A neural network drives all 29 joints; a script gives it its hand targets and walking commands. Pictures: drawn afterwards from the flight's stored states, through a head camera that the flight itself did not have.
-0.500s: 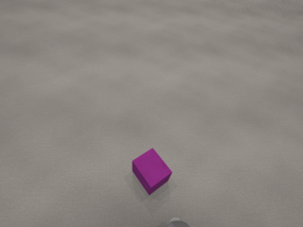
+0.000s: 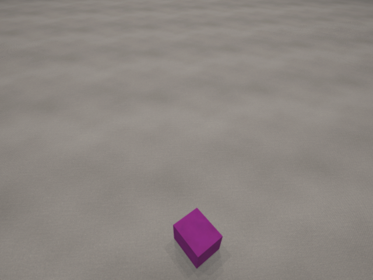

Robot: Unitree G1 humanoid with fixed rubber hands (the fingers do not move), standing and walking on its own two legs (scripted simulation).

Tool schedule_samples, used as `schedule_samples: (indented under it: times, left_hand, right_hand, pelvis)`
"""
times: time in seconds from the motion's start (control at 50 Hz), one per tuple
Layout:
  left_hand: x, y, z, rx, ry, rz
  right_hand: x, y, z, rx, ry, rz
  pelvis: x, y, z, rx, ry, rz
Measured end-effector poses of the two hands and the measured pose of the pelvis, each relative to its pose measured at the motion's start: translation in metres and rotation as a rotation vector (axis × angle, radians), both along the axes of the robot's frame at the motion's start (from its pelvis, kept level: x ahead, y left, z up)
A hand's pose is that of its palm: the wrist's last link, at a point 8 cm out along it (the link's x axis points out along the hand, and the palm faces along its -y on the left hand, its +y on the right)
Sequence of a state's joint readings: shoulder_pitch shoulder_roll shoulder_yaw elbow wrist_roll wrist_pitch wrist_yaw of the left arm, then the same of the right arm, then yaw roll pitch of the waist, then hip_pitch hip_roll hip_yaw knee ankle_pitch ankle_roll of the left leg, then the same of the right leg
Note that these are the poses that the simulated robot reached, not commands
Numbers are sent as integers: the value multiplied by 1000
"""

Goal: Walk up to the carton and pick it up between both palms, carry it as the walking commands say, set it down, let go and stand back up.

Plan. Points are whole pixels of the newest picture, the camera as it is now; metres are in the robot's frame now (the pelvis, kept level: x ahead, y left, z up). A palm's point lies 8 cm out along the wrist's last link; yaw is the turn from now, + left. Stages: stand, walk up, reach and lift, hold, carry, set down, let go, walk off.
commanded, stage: walk up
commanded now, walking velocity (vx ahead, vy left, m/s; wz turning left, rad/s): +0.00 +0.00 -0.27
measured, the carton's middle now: (196, 237) +0.53 -0.07 -0.70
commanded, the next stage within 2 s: none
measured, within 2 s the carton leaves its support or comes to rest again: neither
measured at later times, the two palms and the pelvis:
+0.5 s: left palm out of the picture +0.05 +0.19 -0.16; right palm out of the picture +0.02 -0.25 -0.16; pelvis +0.01 -0.03 -0.01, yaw -2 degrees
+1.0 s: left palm out of the picture +0.04 +0.18 -0.16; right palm out of the picture +0.02 -0.26 -0.16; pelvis +0.00 -0.03 -0.02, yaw -6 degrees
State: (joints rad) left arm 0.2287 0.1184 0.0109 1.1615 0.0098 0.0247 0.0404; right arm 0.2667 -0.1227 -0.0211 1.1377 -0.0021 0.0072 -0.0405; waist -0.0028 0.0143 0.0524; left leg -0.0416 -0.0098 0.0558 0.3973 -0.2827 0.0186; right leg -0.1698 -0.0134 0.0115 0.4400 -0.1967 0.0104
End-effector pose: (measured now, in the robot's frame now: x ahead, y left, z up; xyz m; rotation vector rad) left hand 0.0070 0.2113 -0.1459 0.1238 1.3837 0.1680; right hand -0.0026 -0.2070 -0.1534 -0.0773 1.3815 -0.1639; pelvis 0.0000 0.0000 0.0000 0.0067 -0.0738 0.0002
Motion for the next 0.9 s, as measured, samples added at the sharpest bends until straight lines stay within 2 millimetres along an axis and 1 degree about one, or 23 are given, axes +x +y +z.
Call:
schedule_samples:
  times: [0.06,0.12,0.16,0.22,0.28,0.36,0.44,0.5,0.56,0.62,0.7,0.74,0.78,0.82,0.9]
  left_hand:
    - [-5,-3,-2,-10,13,3]
    - [-6,-5,-6,-15,28,-16]
    - [-4,-7,-7,-7,34,-28]
    - [5,-11,-5,15,17,-22]
    - [15,-19,-3,27,-12,-29]
    - [25,-24,-4,41,-24,-29]
    - [34,-23,-6,35,-44,-32]
    - [39,-21,-10,20,-40,-57]
    - [49,-18,-13,10,-54,-77]
    - [60,-17,-17,9,-82,-111]
    - [72,-19,-23,28,-98,-146]
    - [76,-24,-20,36,-108,-143]
    - [78,-28,-17,43,-132,-130]
    - [75,-31,-13,45,-144,-112]
    - [56,-35,-9,31,-93,-111]
  right_hand:
    - [-12,0,1,0,37,-5]
    - [-21,-6,-1,-8,66,-31]
    - [-25,-13,-3,-13,78,-49]
    - [-27,-22,-7,-9,102,-49]
    - [-21,-32,-12,-10,105,-46]
    - [-5,-40,-18,-14,72,-23]
    - [11,-40,-15,-19,37,-12]
    - [19,-42,-10,-41,2,-26]
    - [19,-42,-5,-59,-15,-31]
    - [14,-45,-6,-73,-15,-53]
    - [3,-52,-16,-71,-7,-90]
    - [-2,-55,-23,-56,16,-101]
    - [-4,-57,-27,-40,41,-95]
    - [-1,-56,-28,-24,57,-72]
    - [16,-55,-21,-17,18,-61]
  pelvis:
    - [0,-2,0,1,8,-1]
    - [1,-6,-4,17,23,-19]
    - [3,-11,-6,27,25,-22]
    - [9,-18,-7,20,29,1]
    - [12,-24,-9,4,42,-4]
    - [12,-27,-13,-16,53,9]
    - [12,-29,-13,-14,68,-6]
    - [10,-28,-14,-11,80,-29]
    - [9,-27,-14,-5,86,-32]
    - [8,-29,-18,9,79,-55]
    - [12,-36,-27,29,55,-85]
    - [15,-39,-29,7,44,-75]
    - [17,-41,-30,-9,44,-57]
    - [17,-42,-27,-10,43,-57]
    - [12,-39,-20,-15,56,-90]
